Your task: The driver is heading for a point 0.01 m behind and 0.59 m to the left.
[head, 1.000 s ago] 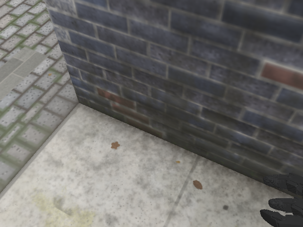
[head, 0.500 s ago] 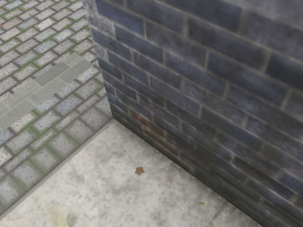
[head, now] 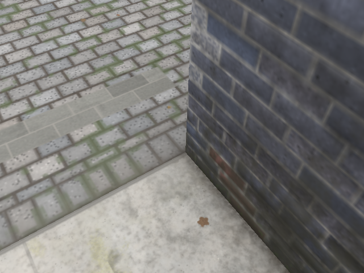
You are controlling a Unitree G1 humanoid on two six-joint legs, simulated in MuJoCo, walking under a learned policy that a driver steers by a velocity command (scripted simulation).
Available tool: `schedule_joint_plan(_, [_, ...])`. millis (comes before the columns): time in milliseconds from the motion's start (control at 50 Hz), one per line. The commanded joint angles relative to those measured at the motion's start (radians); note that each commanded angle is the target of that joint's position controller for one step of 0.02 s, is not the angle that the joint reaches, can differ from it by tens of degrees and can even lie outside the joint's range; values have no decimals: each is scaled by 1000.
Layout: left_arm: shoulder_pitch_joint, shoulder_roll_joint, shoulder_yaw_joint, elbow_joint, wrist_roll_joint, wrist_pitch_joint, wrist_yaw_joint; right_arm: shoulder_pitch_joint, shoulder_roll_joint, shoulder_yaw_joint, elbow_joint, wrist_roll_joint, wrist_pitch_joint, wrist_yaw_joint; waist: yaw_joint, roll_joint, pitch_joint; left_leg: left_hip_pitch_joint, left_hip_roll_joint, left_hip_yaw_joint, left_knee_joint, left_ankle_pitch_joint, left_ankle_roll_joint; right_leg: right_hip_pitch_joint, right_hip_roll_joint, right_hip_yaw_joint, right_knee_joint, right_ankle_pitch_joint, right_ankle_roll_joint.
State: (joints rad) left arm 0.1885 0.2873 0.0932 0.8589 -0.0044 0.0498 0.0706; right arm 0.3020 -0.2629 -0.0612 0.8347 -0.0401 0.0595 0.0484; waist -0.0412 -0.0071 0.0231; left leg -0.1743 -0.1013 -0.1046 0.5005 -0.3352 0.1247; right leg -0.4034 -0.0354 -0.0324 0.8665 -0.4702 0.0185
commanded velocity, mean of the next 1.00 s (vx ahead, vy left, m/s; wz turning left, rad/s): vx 0.76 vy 0.13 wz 0.95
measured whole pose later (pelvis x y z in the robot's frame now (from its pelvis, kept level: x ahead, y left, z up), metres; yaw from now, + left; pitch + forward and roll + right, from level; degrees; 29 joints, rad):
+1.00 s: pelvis +0.54 +0.42 -0.03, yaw +55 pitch +1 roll -1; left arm -0.04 0.28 0.00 0.65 0.04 -0.09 0.01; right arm 0.38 -0.35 -0.09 0.85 0.03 -0.03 -0.02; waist -0.13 0.01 0.12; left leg -0.14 -0.19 -0.24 1.11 -0.56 0.06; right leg -0.54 0.01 0.00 0.57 -0.04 -0.01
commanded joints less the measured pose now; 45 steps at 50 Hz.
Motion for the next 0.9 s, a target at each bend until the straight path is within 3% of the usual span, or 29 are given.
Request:
schedule_joint_plan(20, [-87, 106, 29, -54, -2, -39, -11, -67, -154, -31, -79, -5, -40, 16, 11, 105, 54, -53, 184, -362, -246, -170, 169, -17, 14, 34, -143, 9, 12])
schedule_joint_plan(60, [-28, 78, 19, -32, -16, -58, 4, -84, -169, -37, -90, -16, -51, 33, 46, 76, 27, -105, 172, -379, -205, -81, 157, 137, 30, 34, -295, 61, 9])
schedule_joint_plan(80, [53, 75, 19, -6, -21, -67, 12, -137, -164, -36, -104, -12, -54, 41, 105, 63, 19, -199, 137, -352, -156, -71, 124, 292, 30, 26, -412, 137, 8])
schedule_joint_plan(100, [221, 102, 29, 45, -16, -79, 22, -226, -148, -35, -133, -10, -64, 49, 206, 16, -29, -415, 64, -273, -24, -70, 67, 604, -30, 66, -510, 208, -6])
schedule_joint_plan(120, [371, 244, 66, 77, 19, -86, 37, -255, -70, -16, -169, 15, -80, 56, 259, -214, -112, -636, -36, -103, 278, -104, -5, 874, -301, 363, -633, -61, -61])
schedule_joint_plan(140, [329, 324, 89, 65, 47, -92, 37, -274, -88, -12, -186, 1, -81, 61, 208, -286, -95, -718, 1, -42, 475, -133, -25, 758, -506, 708, -708, -175, -132])
schedule_joint_plan(160, [243, 256, 81, 48, 42, -96, 40, -327, -111, -11, -194, -27, -75, 64, 152, -132, 9, -753, 116, -71, 561, -49, -27, 634, -503, 618, -691, -198, -127])
schedule_joint_plan(180, [192, 176, 56, 43, 26, -93, 29, -309, -96, -10, -163, -28, -70, 85, 116, -105, 38, -755, 132, -67, 634, 24, -36, 580, -437, 492, -652, -101, -109])
schedule_joint_plan(220, [195, 117, 38, 45, 23, -101, 16, -285, -86, -11, -139, -16, -59, 115, 90, -133, 37, -736, 170, -53, 700, 120, -50, 534, -329, 226, -626, 103, -52])
schedule_joint_plan(240, [185, 88, 24, 48, 20, -108, 11, -276, -71, -1, -130, -13, -46, 117, 83, -137, 58, -731, 166, -32, 732, 155, -60, 494, -296, 139, -617, 186, -33])
schedule_joint_plan(280, [209, 92, 15, 73, 26, -125, 1, -341, -48, 13, -170, -1, -38, 122, 63, -152, 109, -696, 202, -28, 692, 209, -66, 369, -305, 51, -658, 228, -22])
schedule_joint_plan(320, [213, 112, 13, 77, 35, -141, -6, -370, -24, 29, -185, -2, -39, 121, 46, -154, 145, -655, 221, 36, 590, 223, -60, 309, -338, -28, -718, 198, -37])
schedule_joint_plan(360, [215, 136, 20, 89, 52, -156, -26, -418, -27, 31, -193, -3, -49, 128, 48, -127, 186, -526, 223, 123, 419, 249, -25, 237, -293, -175, -756, 243, -17])
schedule_joint_plan(400, [225, 159, 26, 100, 44, -150, -42, -405, -48, 20, -184, 2, -55, 114, 34, -127, 185, -368, 169, 240, 346, 205, 14, 218, -263, -264, -704, 461, -16])
schedule_joint_plan(440, [215, 216, 34, 89, 39, -141, -60, -202, -105, -6, -127, 37, -63, 78, -62, -132, 13, -122, 46, 319, 403, 6, 46, 283, -274, -304, -401, 1097, -44])
schedule_joint_plan(460, [169, 256, 37, 62, 34, -129, -69, -10, -159, -37, -75, 54, -70, 48, -155, -124, -93, 75, -8, 347, 359, -22, 55, 248, -274, -280, -155, 1228, -59])
schedule_joint_plan(480, [153, 252, 35, 36, 40, -122, -74, 200, -218, -69, 9, 40, -61, 26, -245, -44, -212, 386, -26, 260, 293, -65, 70, 64, -256, -249, 200, 1034, -52])
schedule_joint_plan(500, [144, 110, 11, -21, 49, -127, -94, 51, -314, -93, 2, 35, -52, 7, -112, 320, -147, 439, 183, -216, 12, -367, 103, -310, -70, -209, 601, 37, -9])
schedule_joint_plan(520, [84, 112, -2, -146, 63, -155, -105, 64, -395, -95, -59, 35, -44, -7, -76, 337, -307, 458, 302, -690, -247, -589, 190, -410, -9, 21, 707, 18, 4])
schedule_joint_plan(540, [-26, 125, -4, -172, 65, -166, -102, 87, -362, -92, -37, 22, -43, -20, -84, 165, -228, 411, 331, -692, -282, -601, 181, -463, -42, 82, 691, 108, -11])
schedule_joint_plan(560, [19, 106, -11, -142, 52, -177, -93, 78, -310, -83, -25, 11, -59, -32, -52, 74, -120, 263, 342, -666, -289, -480, 176, -448, -68, 78, 633, 142, -16])
schedule_joint_plan(600, [63, 65, -31, -124, 74, -157, -85, -33, -256, -67, -44, 14, -93, -48, 47, 41, -58, 25, 243, -475, -251, -255, 164, -294, -120, 102, 500, 162, -9])
schedule_joint_plan(620, [81, 68, -34, -122, 79, -135, -85, -55, -227, -57, -48, 20, -103, -47, 74, 73, -49, -57, 218, -431, -262, -226, 176, -242, -129, 107, 445, 146, 1])
schedule_joint_plan(680, [-36, 82, -39, -159, 70, -96, -87, -16, -163, -37, -45, 39, -127, -40, 63, 47, 51, -148, 164, -363, -333, -151, 201, -251, -130, 79, 241, 186, 41])
schedule_joint_plan(740, [-236, 76, -49, -229, 54, -95, -95, 75, -166, -41, -37, 38, -141, -32, -3, 21, 114, -109, 149, -355, -391, 0, 190, -292, -87, 49, 1, 377, 68])
schedule_joint_plan(800, [-311, 46, -66, -269, 46, -110, -110, 142, -187, -53, -21, 42, -139, -39, -33, 26, 98, -7, 124, -294, -279, 542, 134, -240, -3, 18, -189, 523, 42])
schedule_joint_plan(840, [-340, 37, -74, -293, 41, -119, -112, 172, -198, -57, -10, 49, -126, -46, -56, 34, 69, 27, 120, -290, -209, 746, 79, -136, 46, 7, -272, 573, 10])
schedule_joint_plan(880, [-265, 65, -69, -280, 36, -122, -92, 138, -210, -60, -12, 51, -119, -59, -11, 49, 12, 19, 87, -308, -106, 873, 4, 84, 105, 28, -369, 581, -17])
schedule_joint_plan(900, [-172, 111, -55, -257, 32, -124, -73, 109, -244, -68, -20, 47, -121, -62, 37, 69, -43, 21, 71, -327, 15, 970, -31, 215, 126, 47, -377, 555, -25])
